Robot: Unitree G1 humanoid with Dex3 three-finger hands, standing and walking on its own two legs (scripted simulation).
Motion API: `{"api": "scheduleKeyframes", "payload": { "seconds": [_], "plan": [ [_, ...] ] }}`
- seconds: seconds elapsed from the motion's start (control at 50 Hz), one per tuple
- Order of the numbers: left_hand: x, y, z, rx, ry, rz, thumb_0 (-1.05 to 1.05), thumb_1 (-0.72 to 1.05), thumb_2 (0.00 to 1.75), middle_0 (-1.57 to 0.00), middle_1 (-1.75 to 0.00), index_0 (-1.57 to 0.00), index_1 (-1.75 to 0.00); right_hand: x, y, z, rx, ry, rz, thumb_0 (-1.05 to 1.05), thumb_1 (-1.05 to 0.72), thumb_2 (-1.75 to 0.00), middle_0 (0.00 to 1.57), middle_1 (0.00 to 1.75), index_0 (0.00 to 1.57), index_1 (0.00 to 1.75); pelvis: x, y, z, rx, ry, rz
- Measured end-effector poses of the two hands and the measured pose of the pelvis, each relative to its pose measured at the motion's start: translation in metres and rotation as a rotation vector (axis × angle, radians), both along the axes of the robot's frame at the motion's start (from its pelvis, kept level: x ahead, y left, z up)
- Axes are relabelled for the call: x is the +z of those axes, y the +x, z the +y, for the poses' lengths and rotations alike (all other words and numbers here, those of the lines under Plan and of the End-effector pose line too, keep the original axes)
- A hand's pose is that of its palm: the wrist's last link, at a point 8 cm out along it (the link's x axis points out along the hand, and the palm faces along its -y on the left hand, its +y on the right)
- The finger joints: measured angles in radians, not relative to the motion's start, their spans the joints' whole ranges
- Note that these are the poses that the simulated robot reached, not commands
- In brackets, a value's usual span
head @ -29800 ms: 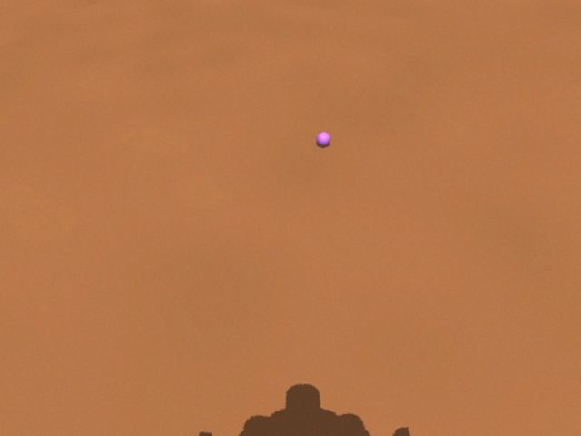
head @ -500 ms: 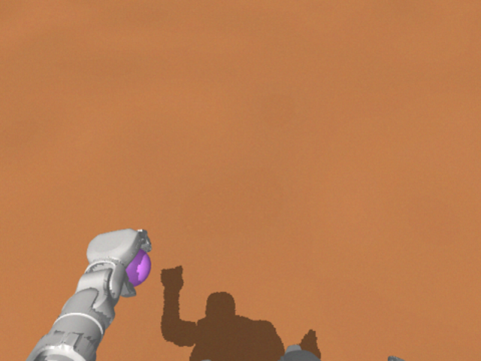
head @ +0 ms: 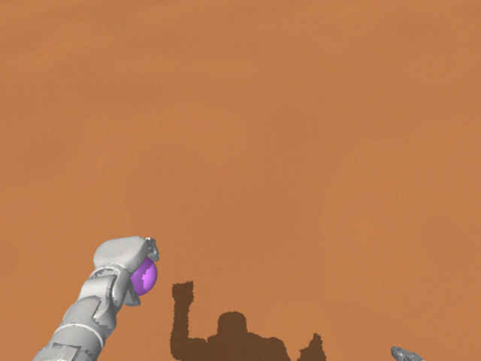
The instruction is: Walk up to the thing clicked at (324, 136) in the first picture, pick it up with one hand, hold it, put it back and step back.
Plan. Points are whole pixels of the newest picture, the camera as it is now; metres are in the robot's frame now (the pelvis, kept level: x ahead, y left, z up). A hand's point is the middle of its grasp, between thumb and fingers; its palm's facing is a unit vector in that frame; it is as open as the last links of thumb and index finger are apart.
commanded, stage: hold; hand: left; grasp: from above
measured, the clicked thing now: (136, 275) +0.32 +0.22 -0.08
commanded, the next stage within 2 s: crouch in 1.58 s
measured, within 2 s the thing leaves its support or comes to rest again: neither
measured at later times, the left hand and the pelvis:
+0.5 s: hand (129, 281) +0.29 +0.21 -0.03, palm faces -0.46 -0.05 -0.89, open 9.9 cm; pelvis -0.01 -0.01 +0.01, yaw +0 degrees
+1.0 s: hand (128, 284) +0.28 +0.21 -0.02, palm faces -0.44 -0.06 -0.89, open 9.9 cm; pelvis -0.01 -0.01 +0.02, yaw +0 degrees
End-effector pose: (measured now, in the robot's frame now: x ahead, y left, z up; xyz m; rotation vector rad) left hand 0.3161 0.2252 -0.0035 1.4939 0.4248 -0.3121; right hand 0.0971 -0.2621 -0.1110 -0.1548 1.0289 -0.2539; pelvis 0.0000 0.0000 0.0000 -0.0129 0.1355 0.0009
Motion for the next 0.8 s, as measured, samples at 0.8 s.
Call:
{"api": "scheduleKeyframes", "payload": {
  "seconds": [0.8],
  "plan": [
    [0.039, -0.027, -0.014, -0.027, -0.007, -0.004, 0.0, 0.0, 0.54, -0.72, -0.59, -0.69, -0.58, 0.019, 0.023, 0.002, 0.038, 0.036, -0.083, 0.01, -0.92, -0.9, 0.2, 0.3, 0.2, 0.3, 0.016, -0.009, -0.01, -0.009, 0.017, -0.099]
  ]
}}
